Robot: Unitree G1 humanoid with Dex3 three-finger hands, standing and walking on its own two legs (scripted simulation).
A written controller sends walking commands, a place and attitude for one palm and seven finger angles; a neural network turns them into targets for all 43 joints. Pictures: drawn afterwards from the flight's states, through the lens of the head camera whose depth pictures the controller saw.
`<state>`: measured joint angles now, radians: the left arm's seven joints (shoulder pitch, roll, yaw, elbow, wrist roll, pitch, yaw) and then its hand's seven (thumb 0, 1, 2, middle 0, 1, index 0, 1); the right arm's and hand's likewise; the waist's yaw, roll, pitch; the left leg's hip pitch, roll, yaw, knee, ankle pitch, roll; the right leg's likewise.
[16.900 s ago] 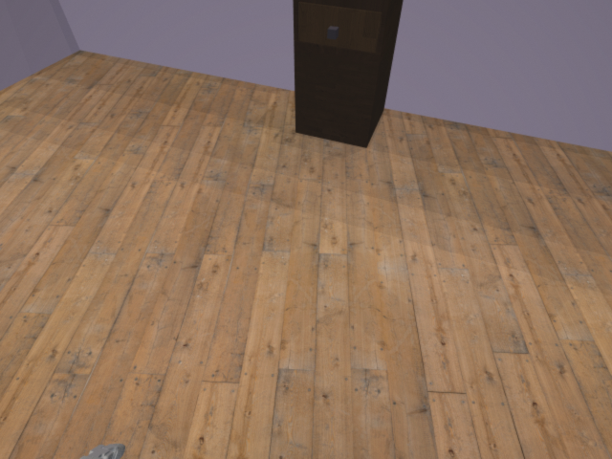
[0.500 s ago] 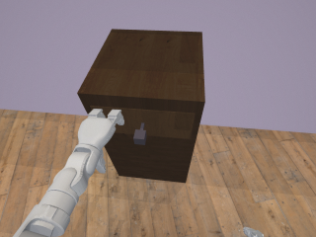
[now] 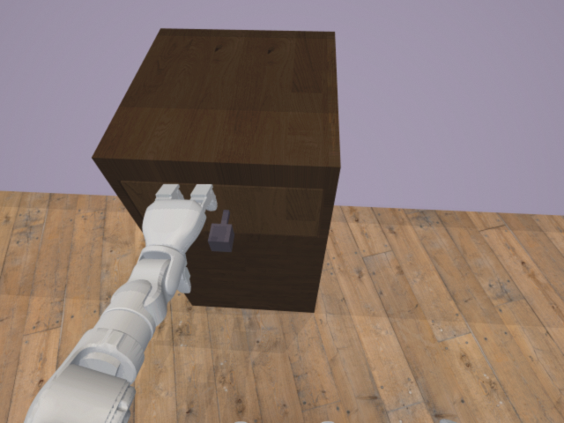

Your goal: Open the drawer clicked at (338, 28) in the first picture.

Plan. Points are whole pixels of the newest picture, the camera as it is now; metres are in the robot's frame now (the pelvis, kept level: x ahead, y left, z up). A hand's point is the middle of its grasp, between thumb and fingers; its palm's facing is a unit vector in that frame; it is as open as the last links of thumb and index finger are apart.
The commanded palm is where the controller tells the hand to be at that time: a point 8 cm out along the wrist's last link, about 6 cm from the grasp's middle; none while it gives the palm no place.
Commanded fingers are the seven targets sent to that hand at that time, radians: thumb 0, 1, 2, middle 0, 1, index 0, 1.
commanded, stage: move the hooked fingers above the handle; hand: left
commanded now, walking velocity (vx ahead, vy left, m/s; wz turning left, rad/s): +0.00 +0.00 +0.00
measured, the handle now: (223, 228) +0.49 +0.13 -0.12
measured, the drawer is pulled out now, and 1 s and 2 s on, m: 0.00 0.00 0.00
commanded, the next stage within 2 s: none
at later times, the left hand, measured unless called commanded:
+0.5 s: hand (212, 230) +0.44 +0.13 -0.05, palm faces -0.01 -0.04 -1.00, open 13.8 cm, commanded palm +0.42 +0.15 +0.00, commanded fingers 0.00 -0.50 0.30 -0.30 -1.20 -0.30 -1.20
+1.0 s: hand (211, 232) +0.44 +0.13 -0.06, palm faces -0.03 -0.03 -1.00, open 13.8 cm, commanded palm +0.42 +0.13 +0.00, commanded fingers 0.00 -0.50 0.30 -0.30 -1.20 -0.30 -1.20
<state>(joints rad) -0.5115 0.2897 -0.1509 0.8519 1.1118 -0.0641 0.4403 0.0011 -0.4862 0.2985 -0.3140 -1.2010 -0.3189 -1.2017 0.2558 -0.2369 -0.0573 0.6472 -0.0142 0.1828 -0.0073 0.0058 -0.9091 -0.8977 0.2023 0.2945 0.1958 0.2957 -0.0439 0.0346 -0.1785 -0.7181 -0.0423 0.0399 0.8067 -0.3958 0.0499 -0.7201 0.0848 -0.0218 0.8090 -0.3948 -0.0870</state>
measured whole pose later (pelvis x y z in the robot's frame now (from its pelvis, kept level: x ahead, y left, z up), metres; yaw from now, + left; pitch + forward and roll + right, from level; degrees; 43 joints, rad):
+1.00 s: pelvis -0.01 +0.01 -0.03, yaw +0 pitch +23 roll -1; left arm -0.76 0.21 -0.19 1.11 1.11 0.10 0.54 0.00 -0.49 0.30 -0.31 -1.20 -0.32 -1.20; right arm 0.29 -0.23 -0.06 0.67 -0.03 0.16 0.02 0.00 -0.91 -0.90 0.20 0.29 0.20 0.30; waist -0.11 0.06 -0.20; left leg -0.95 -0.04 0.04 1.00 -0.46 0.07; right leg -0.93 0.08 -0.04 0.98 -0.45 -0.07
